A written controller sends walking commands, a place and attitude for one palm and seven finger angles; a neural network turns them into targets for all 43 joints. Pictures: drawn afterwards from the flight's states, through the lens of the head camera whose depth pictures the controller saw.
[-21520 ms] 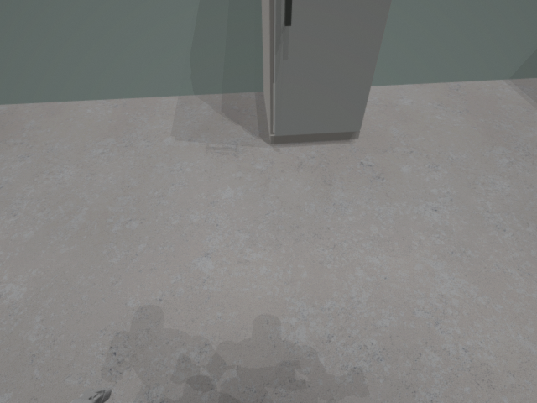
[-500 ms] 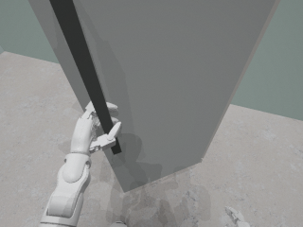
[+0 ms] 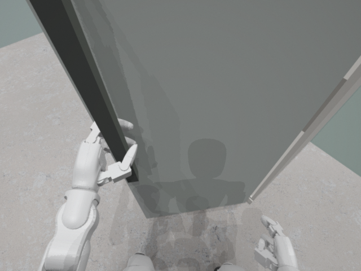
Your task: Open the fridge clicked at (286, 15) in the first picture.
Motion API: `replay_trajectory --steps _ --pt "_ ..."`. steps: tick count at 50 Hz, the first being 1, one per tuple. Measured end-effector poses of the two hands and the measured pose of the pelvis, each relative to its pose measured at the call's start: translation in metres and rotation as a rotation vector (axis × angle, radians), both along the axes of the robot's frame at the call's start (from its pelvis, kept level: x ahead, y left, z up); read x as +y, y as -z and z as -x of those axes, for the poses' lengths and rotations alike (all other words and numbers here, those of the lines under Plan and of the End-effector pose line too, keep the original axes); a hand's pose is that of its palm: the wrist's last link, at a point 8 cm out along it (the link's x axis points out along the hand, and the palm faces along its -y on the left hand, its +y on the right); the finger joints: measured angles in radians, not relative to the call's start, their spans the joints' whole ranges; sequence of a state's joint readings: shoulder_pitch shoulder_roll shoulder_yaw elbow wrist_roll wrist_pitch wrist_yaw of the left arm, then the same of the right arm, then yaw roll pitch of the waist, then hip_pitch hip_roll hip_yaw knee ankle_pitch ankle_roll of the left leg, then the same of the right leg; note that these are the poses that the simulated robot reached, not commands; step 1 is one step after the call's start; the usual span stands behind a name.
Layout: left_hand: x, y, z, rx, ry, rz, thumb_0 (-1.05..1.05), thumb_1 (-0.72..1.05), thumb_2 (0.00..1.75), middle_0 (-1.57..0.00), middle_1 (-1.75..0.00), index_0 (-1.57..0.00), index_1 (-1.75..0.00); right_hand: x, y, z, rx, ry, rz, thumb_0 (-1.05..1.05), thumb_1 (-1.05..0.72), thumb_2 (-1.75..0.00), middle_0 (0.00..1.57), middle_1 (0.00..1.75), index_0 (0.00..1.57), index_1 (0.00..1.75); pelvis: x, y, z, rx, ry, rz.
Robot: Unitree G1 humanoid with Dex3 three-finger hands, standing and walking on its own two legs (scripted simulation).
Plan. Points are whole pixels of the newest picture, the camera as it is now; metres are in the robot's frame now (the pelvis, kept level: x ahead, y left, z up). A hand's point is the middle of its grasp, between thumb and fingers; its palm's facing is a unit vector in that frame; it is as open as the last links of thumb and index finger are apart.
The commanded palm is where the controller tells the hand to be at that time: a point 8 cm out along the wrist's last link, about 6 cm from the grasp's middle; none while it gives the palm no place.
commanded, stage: walk backward, drawing the door open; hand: left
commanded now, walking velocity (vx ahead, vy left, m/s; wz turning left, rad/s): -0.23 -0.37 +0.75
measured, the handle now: (105, 105) +0.34 +0.15 +0.20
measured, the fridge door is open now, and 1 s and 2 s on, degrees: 58 74 71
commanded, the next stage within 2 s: stop walking and hold the door back in 0.42 s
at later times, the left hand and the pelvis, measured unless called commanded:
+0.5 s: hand (154, 216) +0.20 +0.06 +0.11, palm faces +0.49 -0.84 -0.22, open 6.7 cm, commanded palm +0.14 +0.09 +0.11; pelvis +0.00 -0.21 +0.02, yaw +23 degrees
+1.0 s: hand (162, 220) +0.19 +0.05 +0.11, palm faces +0.72 -0.66 -0.22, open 5.9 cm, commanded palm +0.14 +0.08 +0.10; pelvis -0.03 -0.34 +0.02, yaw +35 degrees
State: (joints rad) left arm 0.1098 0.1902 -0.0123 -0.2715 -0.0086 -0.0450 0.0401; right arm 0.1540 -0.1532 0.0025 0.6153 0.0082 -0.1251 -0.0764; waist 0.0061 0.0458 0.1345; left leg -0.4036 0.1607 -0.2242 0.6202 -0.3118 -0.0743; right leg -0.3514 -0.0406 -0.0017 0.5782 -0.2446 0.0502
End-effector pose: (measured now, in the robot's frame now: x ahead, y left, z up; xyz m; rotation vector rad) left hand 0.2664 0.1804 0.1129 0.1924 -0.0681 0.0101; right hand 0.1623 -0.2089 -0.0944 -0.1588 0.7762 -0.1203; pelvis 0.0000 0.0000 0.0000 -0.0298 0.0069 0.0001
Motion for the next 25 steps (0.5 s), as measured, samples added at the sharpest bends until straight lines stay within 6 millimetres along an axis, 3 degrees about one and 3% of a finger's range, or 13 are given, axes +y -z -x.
replay_trajectory --steps 3,6,10,13,15,21,25 --pt "-0.009 -0.002 0.017 0.017 -0.090 -0.023 -0.04 0.57 0.78 -0.42 -1.34 -0.24 -1.40 -0.029 0.011 -0.005 0.025 -0.015 0.005 0.01 -0.90 -0.90 0.21 0.30 0.20 0.30 -0.024 0.000 0.008 -0.013 -0.061 -0.003" --pt "-0.018 -0.003 0.032 0.035 -0.140 -0.022 -0.04 0.58 0.78 -0.41 -1.33 -0.24 -1.40 -0.052 0.007 -0.009 0.040 -0.031 0.035 0.02 -0.90 -0.90 0.21 0.30 0.20 0.30 -0.043 -0.006 0.012 -0.020 -0.115 -0.031" --pt "-0.029 -0.001 0.051 0.020 -0.189 0.005 -0.02 0.58 0.79 -0.40 -1.34 -0.25 -1.40 -0.071 -0.004 -0.016 0.020 -0.092 0.083 0.02 -0.91 -0.90 0.20 0.30 0.20 0.30 -0.070 -0.006 0.016 0.000 -0.198 -0.026" --pt "-0.037 0.003 0.063 -0.049 -0.218 0.035 -0.01 0.58 0.79 -0.41 -1.35 -0.26 -1.40 -0.082 -0.005 -0.022 -0.023 -0.149 0.117 0.02 -0.91 -0.90 0.20 0.30 0.20 0.30 -0.091 0.006 0.022 0.015 -0.235 -0.015" --pt "-0.043 0.003 0.071 -0.059 -0.254 0.020 -0.02 0.59 0.79 -0.42 -1.37 -0.26 -1.40 -0.088 -0.008 -0.021 0.000 -0.204 0.122 0.02 -0.91 -0.90 0.20 0.30 0.20 0.30 -0.110 0.002 0.025 -0.006 -0.259 -0.026" --pt "-0.065 -0.003 0.098 0.032 -0.402 0.008 -0.01 0.61 0.78 -0.40 -1.33 -0.25 -1.40 -0.116 -0.019 -0.023 0.087 -0.345 0.094 0.02 -0.90 -0.90 0.21 0.30 0.20 0.30 -0.168 -0.024 0.018 -0.009 -0.351 0.036" --pt "-0.084 -0.005 0.115 0.054 -0.524 -0.013 0.00 0.63 0.80 -0.40 -1.32 -0.24 -1.40 -0.144 -0.013 -0.041 0.091 -0.395 0.062 0.02 -0.90 -0.90 0.21 0.30 0.21 0.30 -0.209 -0.022 0.002 0.003 -0.411 0.045"
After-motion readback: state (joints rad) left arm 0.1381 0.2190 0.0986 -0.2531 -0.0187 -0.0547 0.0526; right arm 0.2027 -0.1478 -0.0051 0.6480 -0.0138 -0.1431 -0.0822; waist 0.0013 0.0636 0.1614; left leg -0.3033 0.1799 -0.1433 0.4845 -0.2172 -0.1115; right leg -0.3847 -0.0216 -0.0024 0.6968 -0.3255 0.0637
